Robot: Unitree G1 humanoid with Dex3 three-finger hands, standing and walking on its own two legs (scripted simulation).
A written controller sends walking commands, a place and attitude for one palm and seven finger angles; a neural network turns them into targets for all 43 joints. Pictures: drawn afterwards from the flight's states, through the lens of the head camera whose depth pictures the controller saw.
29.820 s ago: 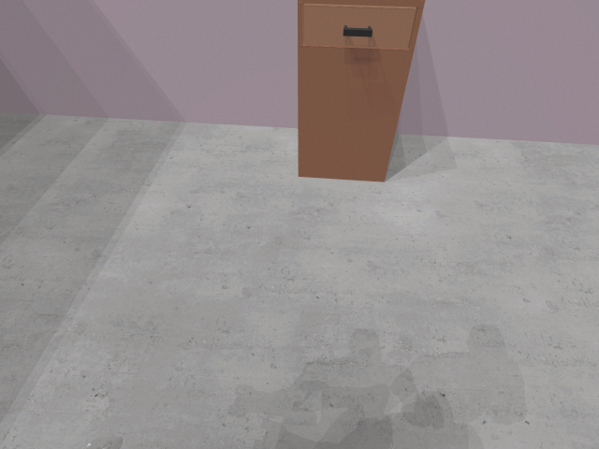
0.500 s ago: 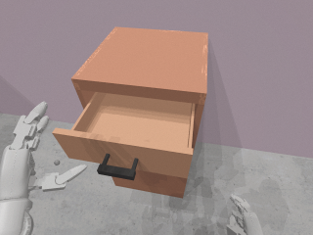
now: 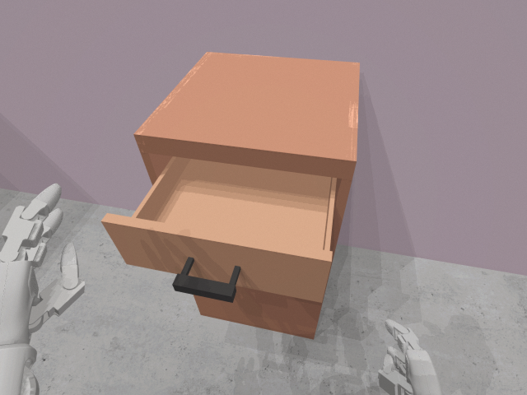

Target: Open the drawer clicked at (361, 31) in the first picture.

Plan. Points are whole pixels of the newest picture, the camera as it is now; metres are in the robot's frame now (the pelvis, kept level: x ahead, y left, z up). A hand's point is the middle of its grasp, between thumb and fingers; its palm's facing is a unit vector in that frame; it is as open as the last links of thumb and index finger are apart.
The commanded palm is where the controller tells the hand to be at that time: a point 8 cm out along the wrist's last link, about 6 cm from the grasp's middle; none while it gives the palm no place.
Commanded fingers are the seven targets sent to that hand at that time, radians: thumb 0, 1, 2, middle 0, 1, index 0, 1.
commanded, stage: draw the hand back to the body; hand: left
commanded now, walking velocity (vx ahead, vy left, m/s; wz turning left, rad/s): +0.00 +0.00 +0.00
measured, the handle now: (208, 277) +0.31 +0.15 -0.02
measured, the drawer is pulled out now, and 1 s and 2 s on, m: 0.19 0.19 0.19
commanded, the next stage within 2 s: step back with the hand held close in 0.02 s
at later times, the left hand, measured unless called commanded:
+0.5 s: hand (77, 295) +0.17 +0.24 +0.15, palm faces +0.29 -0.81 -0.51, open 7.4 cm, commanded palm +0.10 +0.29 +0.17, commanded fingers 0.00 0.90 0.90 -0.20 -0.30 -0.20 -0.30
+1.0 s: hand (42, 345) +0.12 +0.24 +0.16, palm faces +0.40 -0.81 -0.44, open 7.4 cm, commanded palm +0.05 +0.28 +0.17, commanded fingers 0.00 0.90 0.90 -0.20 -0.30 -0.20 -0.30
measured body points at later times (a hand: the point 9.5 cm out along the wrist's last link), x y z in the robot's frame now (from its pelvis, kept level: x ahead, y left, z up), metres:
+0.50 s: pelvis -0.03 +0.01 -0.01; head +0.00 +0.00 +0.44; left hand +0.15 +0.28 +0.18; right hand +0.15 -0.24 -0.09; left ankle -0.06 +0.12 -0.74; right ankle +0.01 -0.12 -0.74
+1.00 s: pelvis -0.08 +0.01 -0.02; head -0.07 +0.01 +0.43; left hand +0.09 +0.28 +0.18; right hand +0.08 -0.23 -0.09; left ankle -0.06 +0.12 -0.74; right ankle +0.01 -0.12 -0.74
